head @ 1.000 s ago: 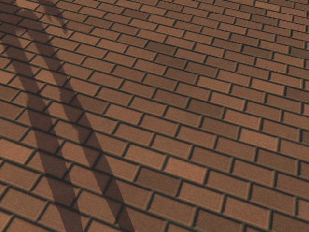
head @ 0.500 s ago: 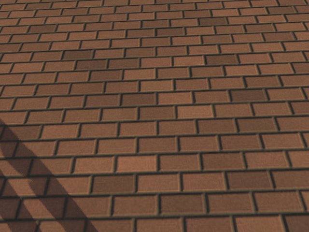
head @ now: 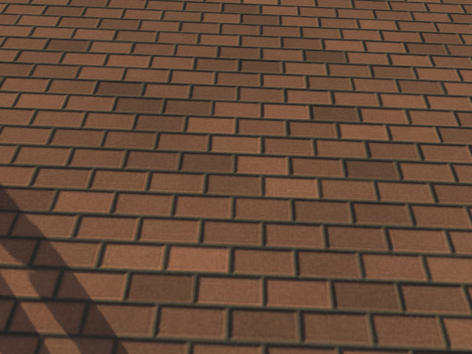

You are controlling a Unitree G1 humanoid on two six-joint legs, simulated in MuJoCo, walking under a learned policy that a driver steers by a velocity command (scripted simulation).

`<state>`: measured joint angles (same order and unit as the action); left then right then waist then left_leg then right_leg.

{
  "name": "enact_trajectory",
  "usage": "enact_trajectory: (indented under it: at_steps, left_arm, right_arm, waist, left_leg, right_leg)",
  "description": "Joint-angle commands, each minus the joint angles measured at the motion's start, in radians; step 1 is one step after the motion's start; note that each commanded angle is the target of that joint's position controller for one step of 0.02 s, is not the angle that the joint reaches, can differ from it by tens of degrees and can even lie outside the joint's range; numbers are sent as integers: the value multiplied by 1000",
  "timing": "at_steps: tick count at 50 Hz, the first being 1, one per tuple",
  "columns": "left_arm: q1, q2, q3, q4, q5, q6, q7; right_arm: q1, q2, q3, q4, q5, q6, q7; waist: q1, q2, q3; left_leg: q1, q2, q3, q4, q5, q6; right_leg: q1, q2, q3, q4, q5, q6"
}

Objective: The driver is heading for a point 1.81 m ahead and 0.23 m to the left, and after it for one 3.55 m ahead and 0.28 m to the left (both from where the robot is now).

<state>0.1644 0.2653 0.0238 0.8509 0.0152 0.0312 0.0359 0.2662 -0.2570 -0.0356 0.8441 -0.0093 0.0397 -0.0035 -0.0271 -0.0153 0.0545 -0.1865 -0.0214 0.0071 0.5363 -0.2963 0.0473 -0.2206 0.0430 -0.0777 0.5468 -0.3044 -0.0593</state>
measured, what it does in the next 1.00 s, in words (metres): walks ahead, turning left: right foot, then left foot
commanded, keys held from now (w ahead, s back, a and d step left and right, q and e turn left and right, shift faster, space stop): q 0.06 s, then w+q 0.40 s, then w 0.32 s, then w+e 0.22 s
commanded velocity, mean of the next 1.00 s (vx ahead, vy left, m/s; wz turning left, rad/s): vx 0.35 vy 0.00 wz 0.30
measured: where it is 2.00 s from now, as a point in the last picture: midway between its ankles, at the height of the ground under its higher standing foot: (179, 253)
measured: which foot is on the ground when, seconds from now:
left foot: down 0.00-0.42, up 0.44-0.86, down 0.88-1.00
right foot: down 0.00-0.00, up 0.02-0.40, down 0.42-0.90, up 0.92-1.00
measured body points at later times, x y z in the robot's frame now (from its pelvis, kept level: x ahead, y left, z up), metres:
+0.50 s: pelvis +0.08 -0.02 +0.01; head +0.10 -0.03 +0.46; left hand +0.14 +0.28 -0.09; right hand +0.22 -0.29 -0.12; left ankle -0.02 +0.09 -0.69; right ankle +0.12 -0.12 -0.73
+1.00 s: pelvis +0.30 +0.10 +0.00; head +0.33 +0.12 +0.45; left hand +0.19 +0.33 -0.14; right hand +0.53 -0.08 -0.10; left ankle +0.32 +0.18 -0.73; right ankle +0.22 -0.07 -0.64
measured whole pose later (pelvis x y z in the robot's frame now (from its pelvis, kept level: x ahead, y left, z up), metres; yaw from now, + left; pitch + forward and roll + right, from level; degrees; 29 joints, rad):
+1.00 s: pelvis +0.30 +0.10 +0.00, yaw +18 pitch +1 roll -1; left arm 0.41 0.24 0.03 0.95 0.01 -0.05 -0.01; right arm 0.13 -0.24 -0.02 0.79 -0.04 -0.06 0.01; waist 0.05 -0.02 0.06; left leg -0.32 -0.02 0.11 0.50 -0.20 0.07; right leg -0.31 -0.02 0.02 1.11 -0.35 -0.07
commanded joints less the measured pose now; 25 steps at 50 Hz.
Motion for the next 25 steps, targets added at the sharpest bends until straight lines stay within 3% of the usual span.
enact_trajectory:
  at_steps: [1, 2, 3, 4, 5, 7, 11, 16, 18, 20, 21, 22, 23, 24, 25]
  left_arm:
    - [-63, 80, 30, -104, -3, 5, 13]
    - [-54, 88, 28, -95, 10, 14, 14]
    - [-38, 93, 31, -79, 3, 17, 7]
    - [-22, 107, 36, -69, 5, 11, -3]
    - [-31, 130, 42, -73, 16, 5, -16]
    - [-57, 130, 40, -78, 26, -7, -43]
    - [-121, 114, 32, -100, 18, -32, -51]
    - [-150, 120, 25, -132, 11, -57, -52]
    - [-112, 125, 24, -135, 1, -68, -47]
    - [39, 118, 25, -97, -6, -83, -31]
    - [137, 165, 40, -75, 3, -94, -15]
    - [243, 283, 63, -75, 27, -100, 0]
    - [228, 345, 80, -68, 33, -92, 0]
    - [163, 269, 66, -81, 29, -90, -7]
    - [115, 188, 47, -92, 18, -95, -16]
  right_arm:
    - [101, -279, -67, -39, -4, -28, 0]
    - [139, -245, -62, -24, -4, -30, 1]
    - [88, -211, -60, -33, 5, -27, -3]
    - [28, -186, -57, -49, 5, -16, -5]
    - [6, -172, -55, -59, 6, -10, -7]
    - [28, -152, -53, -57, 3, -10, -5]
    - [105, -190, -70, -29, -2, -31, -3]
    - [96, -219, -85, -40, -13, -49, 11]
    - [55, -224, -89, -57, -15, -52, 18]
    - [-30, -215, -89, -83, -11, -52, 18]
    - [-37, -175, -80, -92, -7, -61, 15]
    - [-42, -71, -50, -131, 10, -74, 19]
    - [-29, -98, -50, -146, -3, -72, 16]
    - [-4, -140, -55, -129, -17, -69, 19]
    - [-4, -143, -55, -105, -23, -72, 32]
  waist:
    - [-24, 285, -20]
    - [-23, 191, -35]
    - [6, 120, -19]
    - [31, 86, -21]
    - [31, 110, -18]
    - [4, 139, -24]
    - [-35, 119, -3]
    - [-44, 150, -7]
    - [-14, 152, -9]
    - [88, 115, -17]
    - [133, 35, -47]
    - [167, -208, -128]
    - [121, -234, -96]
    - [67, -122, -7]
    - [46, -55, 46]
  left_leg:
    - [85, 386, -533, -223, 701, 230]
    - [87, 401, -534, -230, 716, 299]
    - [73, 335, -442, -225, 621, 282]
    - [73, 256, -386, -248, 365, 228]
    - [92, 215, -384, -282, 144, 198]
    - [130, 170, -398, -339, -100, 195]
    - [167, 176, -442, -351, -130, 217]
    - [71, 158, -483, -314, -153, 210]
    - [-18, 145, -505, -289, -150, 188]
    - [-205, 83, -477, -197, -160, 129]
    - [-334, 20, -418, -71, -215, 85]
    - [-463, -107, -236, 247, -302, 33]
    - [-556, -129, -158, 441, -307, 31]
    - [-562, -39, -176, 537, -210, 42]
    - [-545, -9, -168, 539, -122, 42]
  right_leg:
    - [-254, 57, 17, 291, -249, 33]
    - [-270, 22, 105, 463, -334, 40]
    - [-284, 1, 129, 527, -261, 46]
    - [-298, -20, 136, 506, -184, 50]
    - [-326, -33, 133, 477, -136, 55]
    - [-358, -34, 112, 431, -77, 77]
    - [-389, -37, 109, 280, -45, 109]
    - [-284, -22, 105, 130, -58, 100]
    - [-163, -6, 108, 50, -51, 85]
    - [128, 8, 97, -121, 58, 67]
    - [307, -54, 155, -166, 22, 56]
    - [433, -337, 514, -336, -341, -4]
    - [337, -466, 830, -446, -570, -73]
    - [238, -450, 779, -429, -579, -101]
    - [174, -385, 644, -420, -458, -92]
